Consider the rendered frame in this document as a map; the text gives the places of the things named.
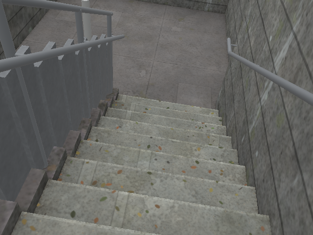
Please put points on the stairs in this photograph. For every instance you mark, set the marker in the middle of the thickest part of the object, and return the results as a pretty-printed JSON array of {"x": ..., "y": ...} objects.
[{"x": 150, "y": 167}]

